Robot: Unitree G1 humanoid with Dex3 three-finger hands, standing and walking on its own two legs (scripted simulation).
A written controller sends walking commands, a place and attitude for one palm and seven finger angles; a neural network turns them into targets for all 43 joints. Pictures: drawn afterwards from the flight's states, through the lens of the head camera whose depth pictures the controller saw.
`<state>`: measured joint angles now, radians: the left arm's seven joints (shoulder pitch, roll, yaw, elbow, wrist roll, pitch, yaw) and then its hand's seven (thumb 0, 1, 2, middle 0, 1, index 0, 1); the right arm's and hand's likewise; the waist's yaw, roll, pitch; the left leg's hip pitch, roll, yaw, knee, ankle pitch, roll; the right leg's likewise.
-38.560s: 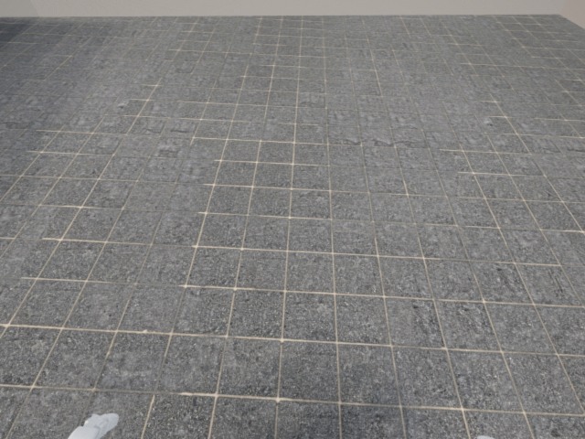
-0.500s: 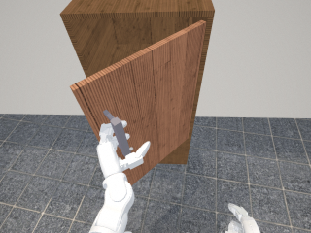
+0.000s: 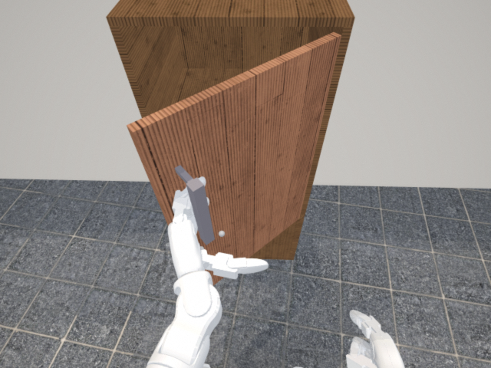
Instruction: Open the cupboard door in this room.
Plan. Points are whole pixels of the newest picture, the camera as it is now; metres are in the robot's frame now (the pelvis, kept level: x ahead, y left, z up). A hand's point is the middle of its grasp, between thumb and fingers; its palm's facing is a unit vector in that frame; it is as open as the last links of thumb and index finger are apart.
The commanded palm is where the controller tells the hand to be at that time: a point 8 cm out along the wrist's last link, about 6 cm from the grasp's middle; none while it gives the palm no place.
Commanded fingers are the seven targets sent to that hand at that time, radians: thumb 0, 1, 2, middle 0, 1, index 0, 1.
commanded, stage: slide the hand sideways off the handle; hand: left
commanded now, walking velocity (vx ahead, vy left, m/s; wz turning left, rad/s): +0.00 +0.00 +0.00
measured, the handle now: (195, 207) +0.36 +0.10 +0.07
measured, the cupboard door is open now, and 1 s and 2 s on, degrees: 42 46 46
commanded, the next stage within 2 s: draw the hand back to the body in 1.24 s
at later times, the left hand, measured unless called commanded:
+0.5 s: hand (217, 263) +0.26 +0.06 +0.06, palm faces -0.07 -1.00 +0.01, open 16.2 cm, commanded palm +0.24 +0.12 +0.06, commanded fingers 0.00 -0.50 0.30 -0.15 -0.30 -0.15 -0.30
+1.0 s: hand (178, 292) +0.22 +0.11 +0.06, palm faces -0.03 -1.00 -0.03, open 16.1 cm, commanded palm +0.19 +0.18 +0.06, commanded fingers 0.00 -0.50 0.30 -0.15 -0.30 -0.15 -0.30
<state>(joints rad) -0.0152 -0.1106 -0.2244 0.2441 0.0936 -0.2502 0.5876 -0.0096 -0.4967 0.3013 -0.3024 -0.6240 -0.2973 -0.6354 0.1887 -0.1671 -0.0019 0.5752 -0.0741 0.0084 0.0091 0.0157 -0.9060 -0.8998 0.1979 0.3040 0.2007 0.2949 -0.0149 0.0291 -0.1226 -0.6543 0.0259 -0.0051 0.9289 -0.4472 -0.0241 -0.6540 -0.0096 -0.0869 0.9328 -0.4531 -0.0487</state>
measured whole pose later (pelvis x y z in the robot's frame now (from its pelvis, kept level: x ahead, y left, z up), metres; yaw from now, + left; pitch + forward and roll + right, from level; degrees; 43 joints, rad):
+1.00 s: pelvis +0.00 +0.00 -0.01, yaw +0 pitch +10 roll +0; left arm 0.44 0.12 -0.11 -0.16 -0.08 -0.32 -0.01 -0.01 -0.50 0.30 -0.20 -0.33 -0.20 -0.32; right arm 0.25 -0.21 0.02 0.44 0.00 -0.05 -0.01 0.02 -0.90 -0.90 0.20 0.30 0.20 0.30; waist 0.00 0.03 -0.11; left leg -0.68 0.03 -0.01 1.00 -0.49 -0.02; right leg -0.68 -0.01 -0.08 1.00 -0.49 -0.04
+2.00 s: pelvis +0.01 +0.03 +0.02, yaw +0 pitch +3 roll -2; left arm 0.61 0.28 0.10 -0.47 -0.08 -0.06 0.05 -0.01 -0.31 0.38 -0.16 -0.30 -0.16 -0.30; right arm 0.28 -0.22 0.05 0.46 0.03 -0.11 -0.09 0.02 -0.90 -0.90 0.20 0.30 0.20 0.30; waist 0.03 0.06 -0.10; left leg -0.45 0.01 0.00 0.82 -0.44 0.02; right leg -0.42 -0.01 -0.07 0.77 -0.41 0.00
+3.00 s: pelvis +0.02 +0.01 +0.06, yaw -1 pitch -5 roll +0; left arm 0.47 0.33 0.33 -0.39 -0.06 -0.08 0.12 0.02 0.89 0.90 -0.21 -0.31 -0.21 -0.30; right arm 0.18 -0.22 0.02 0.65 -0.01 -0.11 -0.08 0.02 -0.90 -0.90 0.20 0.30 0.20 0.30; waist 0.07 0.07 0.03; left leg -0.06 0.02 0.02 0.40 -0.26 0.00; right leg -0.05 0.01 -0.06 0.37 -0.23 -0.02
